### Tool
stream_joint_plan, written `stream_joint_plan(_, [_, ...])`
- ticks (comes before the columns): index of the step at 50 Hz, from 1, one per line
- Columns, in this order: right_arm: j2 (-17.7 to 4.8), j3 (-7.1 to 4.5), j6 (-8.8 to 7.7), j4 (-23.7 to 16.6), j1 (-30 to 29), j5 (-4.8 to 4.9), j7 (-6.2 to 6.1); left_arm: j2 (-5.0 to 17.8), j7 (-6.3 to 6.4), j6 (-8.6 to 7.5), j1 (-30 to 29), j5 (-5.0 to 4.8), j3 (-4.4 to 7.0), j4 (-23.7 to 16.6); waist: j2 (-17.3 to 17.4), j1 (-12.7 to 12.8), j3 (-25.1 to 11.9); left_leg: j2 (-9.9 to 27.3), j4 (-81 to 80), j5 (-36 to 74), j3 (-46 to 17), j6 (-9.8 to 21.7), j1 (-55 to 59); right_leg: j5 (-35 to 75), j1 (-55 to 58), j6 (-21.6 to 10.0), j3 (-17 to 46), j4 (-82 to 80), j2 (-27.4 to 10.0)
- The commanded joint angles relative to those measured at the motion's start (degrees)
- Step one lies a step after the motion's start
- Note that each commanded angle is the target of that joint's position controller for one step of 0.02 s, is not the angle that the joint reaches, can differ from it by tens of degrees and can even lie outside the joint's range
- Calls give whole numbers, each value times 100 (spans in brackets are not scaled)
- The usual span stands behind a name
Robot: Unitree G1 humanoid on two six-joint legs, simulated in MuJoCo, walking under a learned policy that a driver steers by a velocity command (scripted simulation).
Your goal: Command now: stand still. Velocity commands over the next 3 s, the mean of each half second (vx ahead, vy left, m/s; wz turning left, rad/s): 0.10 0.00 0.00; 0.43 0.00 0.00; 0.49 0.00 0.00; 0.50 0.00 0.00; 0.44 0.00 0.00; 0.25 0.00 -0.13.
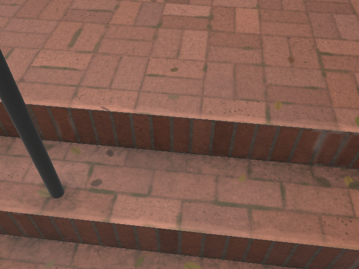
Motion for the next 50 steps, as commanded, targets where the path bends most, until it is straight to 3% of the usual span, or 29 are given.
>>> stream_joint_plan(1, [-444, -61, -50, -201, 31, 3, 3, 434, 1, -50, 72, -4, 63, -190, 44, 5, -130, 252, -571, 479, -395, 247, 405, 266, -280, -396, 193, -607, -131])
stream_joint_plan(12, [-478, -49, -47, -143, 66, 4, 34, 436, -21, -10, 225, -4, 32, -125, 42, 6, -94, 248, -563, 490, -398, 269, 377, 294, -233, -391, 176, -614, -101])
stream_joint_plan(13, [-468, -49, -30, -91, 169, -1, 30, 424, -16, 12, 349, 4, 31, -70, 45, -3, -59, 267, -672, -22, -435, 288, 355, -53, -239, -409, 200, -684, -112])
stream_joint_plan(14, [-559, -85, -11, -64, 248, -35, 4, 480, 11, 35, 457, 42, 58, -43, 66, -7, 93, 298, -801, -717, -519, 366, 231, -580, -309, -460, 230, -718, -109])
stream_joint_plan(16, [-876, -222, 3, -113, 212, -157, -104, 758, 136, 29, 597, 213, 180, -69, 49, 44, 330, 429, -975, -1936, -816, 700, -106, -1631, -450, -782, 512, -794, -250])
stream_joint_plan(17, [-879, -258, -12, -156, 148, -182, -175, 768, 194, 12, 658, 263, 201, -75, -7, 58, 359, 509, -1022, -2085, -946, 842, -173, -1781, -440, -959, 676, -890, -346])
stream_joint_plan(19, [-674, -272, -50, -219, 59, -180, -295, 621, 294, -24, 804, 262, 204, -51, -46, 85, 258, 571, -1003, -1895, -1056, 1024, -159, -1688, -212, -1198, 915, -1028, -493])
stream_joint_plan(21, [-526, -262, -31, -230, 148, -162, -314, 518, 305, 0, 911, 225, 181, -24, -106, 47, 227, 449, -887, -1522, -925, 1012, -88, -1567, 17, -1255, 1000, -1097, -505])
stream_joint_plan(25, [-409, -295, -16, -217, 604, -229, -261, 466, 245, 153, 1052, 308, 144, 17, -23, -72, 340, 384, -723, -967, -901, 1184, 447, -1019, -290, -1386, 855, -1007, -358])
stream_joint_plan(28, [-519, -318, 17, -129, 941, -273, -287, 405, 234, 128, 1094, 324, 118, -32, 224, -105, 184, 578, -825, -274, -1162, 1407, 807, -417, -284, -1417, 567, -460, -194])
stream_joint_plan(30, [-654, -352, 96, 25, 1377, -231, -342, 145, 218, 65, 1205, 351, 36, -43, 606, -223, -44, 1160, -1143, 579, -1995, 1830, 1663, -106, -807, -1139, 208, 501, 87])
stream_joint_plan(32, [-910, -411, 208, 282, 2149, -198, -384, 53, 219, 3, 1001, 277, -6, -74, 776, -444, 183, 2141, -1648, 1463, -2998, 2397, 2308, -326, -1944, -934, -29, 2119, -11])
stream_joint_plan(34, [-942, -451, 274, 422, 2640, -206, -443, 170, 170, -40, 480, 249, 14, -235, 1004, -830, 334, 2550, -1957, 2090, -3151, 2583, 2508, -1564, -3267, -958, 68, 6245, -3])
stream_joint_plan(35, [-733, -361, 289, 809, 3371, -374, -524, 121, 90, -55, -297, 228, -12, -623, 919, -1214, 335, 2617, -1717, 1876, -3158, 2390, 3608, -2364, -5155, -1033, 450, 8673, 90])
stream_joint_plan(36, [-426, -211, 326, 1145, 3736, -497, -576, -48, -13, -61, -1058, 270, -115, -1089, 852, -1356, 461, 2680, -1637, 1796, -3083, 2109, 4301, -2847, -6832, -1276, 673, 10232, 125])
stream_joint_plan(37, [-86, -41, 293, 1386, 3721, -586, -541, -238, -24, -41, -1672, 283, -191, -1516, 592, -1294, 694, 2627, -1660, 1455, -2751, 1858, 4365, -3071, -8028, -1595, 897, 10684, 111])
stream_joint_plan(38, [192, 101, 208, 1394, 3296, -635, -456, -173, 12, 1, -2262, 331, -216, -1987, 197, -1010, 616, 2257, -1763, 1300, -2109, 1533, 3712, -3228, -8018, -1821, 757, 9993, -45])
stream_joint_plan(39, [278, 163, 158, 1354, 2849, -642, -399, -345, 8, 96, -2237, 357, -370, -2337, 153, -607, 442, 1927, -2079, 789, -1547, 1308, 2722, -3193, -7554, -1951, 555, 9531, -302])
stream_joint_plan(40, [157, 146, 87, 1170, 1940, -720, -353, -462, 88, 198, -1911, 206, -448, -2496, 25, -27, 611, 1451, -2622, 237, -871, 1026, 1199, -3007, -6465, -2042, 575, 8203, -496])
stream_joint_plan(41, [-195, 119, -1, 699, 752, -697, -271, -189, 228, 300, -1331, 98, -407, -2495, -179, 671, 457, 939, -3272, -557, -294, 831, -980, -1927, -4133, -2012, 403, 5916, -638])
stream_joint_plan(42, [-886, -40, -59, 363, 878, -387, -164, 83, 92, 467, -1996, 90, -444, -2679, 77, 683, 202, 839, -4300, -798, -463, 1091, -3289, -1930, -1147, -1194, -283, 5085, -224])
stream_joint_plan(43, [-1300, -131, -70, 182, 869, -184, -131, 65, 21, 525, -2029, 60, -445, -2606, 423, 788, 63, 956, -4327, -295, -417, 1226, -3211, -1800, -760, -815, -596, 5077, 105])
stream_joint_plan(44, [-1614, -136, -84, -6, 707, -132, -97, -84, -121, 520, -1100, 71, -490, -2137, 1140, 1205, -7, 1289, -3767, 2997, -216, 1403, -2364, -1051, -779, -687, -1056, 5625, 486])
stream_joint_plan(45, [-1842, -174, -160, -126, 573, -108, -57, 254, -170, 484, -375, -11, -398, -1830, 906, 1414, -300, 1287, -2712, 5962, 44, 1310, -653, -638, -1471, -738, -1149, 4576, 693])
stream_joint_plan(46, [-1539, -109, -214, -25, 1135, -143, 4, 555, -105, 398, 261, 96, -281, -1478, 1077, 1310, -913, 1285, -1428, 8312, 180, 1211, 524, 107, -1103, -887, -1143, 3689, 861])
stream_joint_plan(47, [-975, -26, -232, 221, 1900, -355, 147, 974, 40, 337, 1231, 152, -202, -1146, 444, 1250, -1806, 862, 631, 7905, -78, 873, -828, 1773, 1030, -1561, 750, 3002, 252])
stream_joint_plan(48, [-365, 134, -178, 67, 2214, -528, 444, 1638, 211, 439, 2722, 283, -99, -768, -1120, 1400, -2999, -21, 2559, 2879, -711, 683, -2451, 1867, 3058, -2545, 4239, 563, -947])
stream_joint_plan(49, [-430, -82, -58, 25, 1729, -202, 414, 2266, 253, 385, 3500, 433, 173, -530, -1560, 1631, -1979, -855, 5880, 1736, -2184, 713, -3569, -338, 2133, -2420, 6505, -1065, -1566])
stream_joint_plan(50, [-316, -152, -53, -16, 1157, -82, 251, 1873, 226, 172, 3153, 370, 90, -182, -1989, 1245, -754, -824, 7488, 2046, -2547, 916, -4487, -2709, 970, -1636, 5637, -1163, -1222])
Next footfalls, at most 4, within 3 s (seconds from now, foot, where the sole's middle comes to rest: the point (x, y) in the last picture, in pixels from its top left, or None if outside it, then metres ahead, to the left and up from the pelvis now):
0.92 right None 0.33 -0.19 -0.60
1.50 left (197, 194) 0.62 -0.02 -0.43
1.96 right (267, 91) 0.90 -0.25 -0.26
2.54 left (200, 35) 1.23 -0.04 -0.26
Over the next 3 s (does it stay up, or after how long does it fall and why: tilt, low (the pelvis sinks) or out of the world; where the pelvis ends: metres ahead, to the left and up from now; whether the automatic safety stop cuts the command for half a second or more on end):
stays up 1.13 -0.15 0.52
